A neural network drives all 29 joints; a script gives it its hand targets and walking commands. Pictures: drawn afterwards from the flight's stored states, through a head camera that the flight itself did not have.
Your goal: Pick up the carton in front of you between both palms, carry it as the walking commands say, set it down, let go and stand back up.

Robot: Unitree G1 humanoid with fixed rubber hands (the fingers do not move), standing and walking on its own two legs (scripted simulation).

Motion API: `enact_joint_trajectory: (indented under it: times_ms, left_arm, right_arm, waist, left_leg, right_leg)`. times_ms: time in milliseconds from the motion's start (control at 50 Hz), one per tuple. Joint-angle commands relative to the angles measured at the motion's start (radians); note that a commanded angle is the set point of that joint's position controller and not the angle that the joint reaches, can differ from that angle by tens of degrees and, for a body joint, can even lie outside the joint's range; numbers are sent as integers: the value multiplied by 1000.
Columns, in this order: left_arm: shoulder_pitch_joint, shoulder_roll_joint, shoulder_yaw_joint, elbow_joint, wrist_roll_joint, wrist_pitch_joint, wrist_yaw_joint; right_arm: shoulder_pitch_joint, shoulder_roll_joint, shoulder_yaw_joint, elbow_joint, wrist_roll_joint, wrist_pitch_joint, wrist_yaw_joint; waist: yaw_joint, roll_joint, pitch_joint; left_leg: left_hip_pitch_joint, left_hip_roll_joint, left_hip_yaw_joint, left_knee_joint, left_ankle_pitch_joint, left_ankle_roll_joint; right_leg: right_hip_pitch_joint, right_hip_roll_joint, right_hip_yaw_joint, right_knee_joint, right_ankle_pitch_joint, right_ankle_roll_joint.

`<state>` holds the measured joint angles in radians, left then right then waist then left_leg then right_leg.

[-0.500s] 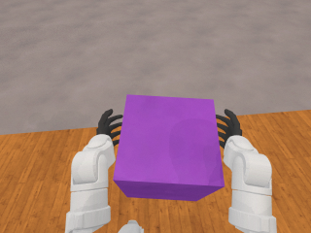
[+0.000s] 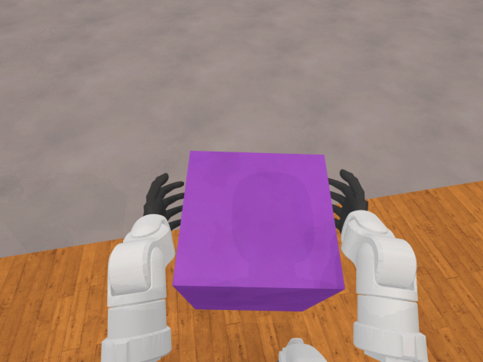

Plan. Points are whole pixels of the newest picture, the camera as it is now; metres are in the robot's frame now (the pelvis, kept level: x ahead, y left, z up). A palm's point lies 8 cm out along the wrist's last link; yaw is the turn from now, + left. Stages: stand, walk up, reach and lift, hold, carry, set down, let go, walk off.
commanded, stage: carry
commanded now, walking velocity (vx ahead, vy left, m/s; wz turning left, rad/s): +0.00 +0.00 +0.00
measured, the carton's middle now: (252, 240) +0.33 -0.01 +0.00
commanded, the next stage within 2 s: none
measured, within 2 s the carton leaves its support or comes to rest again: neither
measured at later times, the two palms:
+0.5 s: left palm (163, 148) +0.48 +0.15 +0.09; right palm (325, 140) +0.49 -0.15 +0.09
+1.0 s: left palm (149, 154) +0.46 +0.17 +0.10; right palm (318, 146) +0.47 -0.13 +0.10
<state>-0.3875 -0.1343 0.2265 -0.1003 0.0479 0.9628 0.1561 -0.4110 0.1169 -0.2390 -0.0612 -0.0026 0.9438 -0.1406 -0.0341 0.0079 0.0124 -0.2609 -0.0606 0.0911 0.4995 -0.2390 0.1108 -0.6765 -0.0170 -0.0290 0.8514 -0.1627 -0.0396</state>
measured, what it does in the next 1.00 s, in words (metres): walks ahead: right foot, then left foot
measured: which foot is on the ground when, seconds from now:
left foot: down 0.00-0.16, up 0.18-0.28, down 0.30-1.00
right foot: up 0.00-0.12, down 0.14-1.00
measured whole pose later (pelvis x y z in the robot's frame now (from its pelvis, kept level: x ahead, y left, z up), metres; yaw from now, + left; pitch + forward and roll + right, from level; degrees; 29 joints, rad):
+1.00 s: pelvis +0.14 +0.01 -0.02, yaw +2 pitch +2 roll +0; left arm -0.47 -0.12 0.26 0.05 0.07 1.08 0.15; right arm -0.48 0.11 -0.28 0.07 -0.07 1.06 -0.15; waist 0.00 -0.01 -0.11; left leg -0.23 -0.05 0.05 0.58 -0.30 0.05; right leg -0.35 0.01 -0.09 0.50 -0.09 -0.07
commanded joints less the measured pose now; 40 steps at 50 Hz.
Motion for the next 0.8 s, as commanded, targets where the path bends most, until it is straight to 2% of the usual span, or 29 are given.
enact_joint_trajectory:
  times_ms: [0, 40, 60, 100, 120, 140, 160, 180, 200, 220, 240, 260, 300, 320, 360, 400, 460, 540, 660, 780]
  left_arm:
    - [-549, -715, -644, -108, -180, -15, 2]
    - [-538, -678, -636, -115, -187, 3, 3]
    - [-530, -659, -627, -111, -186, 13, 3]
    - [-503, -621, -591, -91, -170, 35, 3]
    - [-493, -597, -567, -79, -159, 47, 2]
    - [-496, -573, -547, -61, -145, 58, 5]
    - [-495, -570, -549, -30, -155, 63, 12]
    - [-486, -595, -566, -30, -169, 63, 11]
    - [-506, -642, -578, -37, -181, 63, 5]
    - [-552, -686, -593, -53, -198, 61, -4]
    - [-600, -725, -610, -68, -213, 58, -14]
    - [-634, -749, -620, -81, -223, 54, -23]
    - [-666, -763, -633, -100, -227, 45, -34]
    - [-691, -765, -638, -114, -230, 43, -38]
    - [-684, -753, -638, -100, -231, 41, -38]
    - [-638, -730, -629, -75, -220, 48, -33]
    - [-568, -695, -594, -19, -184, 65, -21]
    - [-583, -697, -562, 22, -158, 82, -18]
    - [-661, -733, -552, 42, -157, 86, -17]
    - [-689, -745, -546, 56, -155, 86, -12]
  right_arm:
    - [-493, 720, 643, -121, 188, 8, 20]
    - [-464, 680, 628, -118, 169, 25, 9]
    - [-456, 664, 621, -113, 160, 34, 4]
    - [-462, 641, 613, -108, 149, 56, -6]
    - [-473, 626, 602, -105, 140, 67, -11]
    - [-486, 621, 595, -89, 139, 81, -15]
    - [-469, 624, 587, -64, 144, 92, -17]
    - [-494, 639, 588, -77, 147, 96, -17]
    - [-521, 670, 583, -81, 145, 97, -15]
    - [-548, 700, 585, -85, 146, 96, -10]
    - [-559, 727, 584, -77, 145, 93, -4]
    - [-566, 750, 588, -75, 141, 89, 1]
    - [-563, 785, 602, -69, 139, 79, 11]
    - [-580, 793, 611, -73, 142, 72, 14]
    - [-597, 785, 627, -80, 151, 71, 17]
    - [-574, 759, 623, -69, 149, 75, 12]
    - [-517, 718, 594, -28, 121, 93, 2]
    - [-541, 718, 566, 2, 108, 109, 2]
    - [-615, 751, 550, 29, 106, 109, 3]
    - [-636, 760, 538, 49, 101, 108, -2]
  waist:
    - [-22, 112, -448]
    - [-29, 109, -429]
    - [-20, 103, -418]
    - [43, 61, -429]
    - [68, -1, -445]
    - [79, -140, -519]
    - [68, -219, -589]
    - [78, -188, -584]
    - [65, -134, -572]
    - [42, -87, -546]
    - [31, -77, -535]
    - [38, -77, -531]
    - [35, -75, -560]
    - [33, -59, -558]
    - [56, -73, -540]
    - [62, -55, -550]
    - [53, -32, -546]
    - [45, -7, -504]
    - [43, 3, -455]
    - [39, 2, -420]
  left_leg:
    - [388, 194, -101, 51, 1010, 24]
    - [370, 184, -82, 96, 938, 24]
    - [346, 177, -73, 134, 891, 18]
    - [220, 155, -26, 277, 770, -33]
    - [76, 131, -19, 357, 487, -64]
    - [-149, 55, -23, 535, -95, -110]
    - [-229, 3, -114, 608, -412, -120]
    - [-255, 23, -148, 580, -438, -110]
    - [-224, 53, -155, 488, -410, -102]
    - [-174, 74, -145, 333, -352, -97]
    - [-105, 68, -127, 201, -296, -95]
    - [-30, 35, -89, 152, -248, -97]
    - [64, 34, -73, 44, -99, -95]
    - [54, 62, -117, 4, -40, -92]
    - [62, 87, -120, 0, 60, -95]
    - [70, 116, -129, 54, 190, -87]
    - [90, 135, -138, 68, 305, -79]
    - [107, 165, -152, 73, 409, -72]
    - [88, 186, -169, 42, 405, -51]
    - [54, 184, -178, -5, 220, -35]
  right_leg:
    - [44, 68, -91, -137, 142, -6]
    - [109, 81, -100, -243, 198, -16]
    - [169, 84, -101, -315, 235, -21]
    - [446, 71, -112, -522, 450, -24]
    - [629, -46, 3, -464, 820, -42]
    - [877, -276, 225, -269, 1423, -162]
    - [953, -363, 336, -251, 1518, -275]
    - [929, -357, 336, -297, 1319, -298]
    - [856, -315, 307, -343, 1068, -269]
    - [773, -268, 267, -377, 913, -221]
    - [698, -239, 226, -406, 790, -194]
    - [648, -222, 198, -423, 729, -176]
    - [619, -206, 148, -407, 630, -159]
    - [647, -187, 132, -405, 641, -139]
    - [676, -166, 117, -365, 778, -115]
    - [681, -157, 97, -334, 827, -103]
    - [646, -145, 86, -316, 799, -106]
    - [567, -126, 67, -316, 682, -98]
    - [533, -116, 67, -330, 528, -86]
    - [521, -119, 85, -376, 315, -75]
